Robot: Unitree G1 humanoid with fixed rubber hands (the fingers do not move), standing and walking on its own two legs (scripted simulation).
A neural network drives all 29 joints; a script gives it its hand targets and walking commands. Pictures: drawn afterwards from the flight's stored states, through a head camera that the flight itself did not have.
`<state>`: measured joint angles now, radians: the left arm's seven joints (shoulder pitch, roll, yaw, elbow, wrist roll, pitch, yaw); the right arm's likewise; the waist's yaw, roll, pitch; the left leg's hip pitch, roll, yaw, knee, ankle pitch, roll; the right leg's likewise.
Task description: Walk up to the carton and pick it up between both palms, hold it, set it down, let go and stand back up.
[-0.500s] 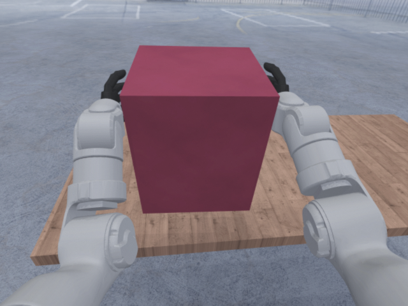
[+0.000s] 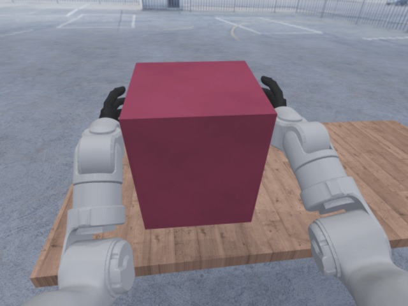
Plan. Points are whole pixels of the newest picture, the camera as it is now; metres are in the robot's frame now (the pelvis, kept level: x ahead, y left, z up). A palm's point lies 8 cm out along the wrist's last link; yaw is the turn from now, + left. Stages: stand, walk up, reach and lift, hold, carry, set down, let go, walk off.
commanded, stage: hold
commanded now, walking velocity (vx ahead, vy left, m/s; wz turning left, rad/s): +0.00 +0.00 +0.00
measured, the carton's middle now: (195, 144) +0.35 +0.00 +0.22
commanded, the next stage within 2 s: none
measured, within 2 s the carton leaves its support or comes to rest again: neither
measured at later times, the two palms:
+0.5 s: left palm (117, 121) +0.33 +0.13 +0.28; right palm (291, 110) +0.33 -0.17 +0.30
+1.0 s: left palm (109, 130) +0.35 +0.15 +0.25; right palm (274, 114) +0.35 -0.15 +0.28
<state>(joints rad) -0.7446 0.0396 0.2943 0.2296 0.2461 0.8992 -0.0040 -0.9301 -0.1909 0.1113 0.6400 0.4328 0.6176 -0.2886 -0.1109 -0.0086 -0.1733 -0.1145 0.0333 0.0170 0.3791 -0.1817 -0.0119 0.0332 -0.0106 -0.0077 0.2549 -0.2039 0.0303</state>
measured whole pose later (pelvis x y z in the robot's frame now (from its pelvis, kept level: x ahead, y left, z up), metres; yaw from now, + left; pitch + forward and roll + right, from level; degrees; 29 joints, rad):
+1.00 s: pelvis +0.00 +0.00 +0.00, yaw +0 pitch -5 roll -1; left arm -0.72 0.04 0.29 0.20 0.24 0.91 0.00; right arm -0.93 -0.18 0.11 0.63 0.44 0.64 -0.29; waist -0.12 -0.02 -0.18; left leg -0.12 0.03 0.01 0.38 -0.18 -0.01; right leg 0.03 -0.01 -0.01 0.26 -0.20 0.03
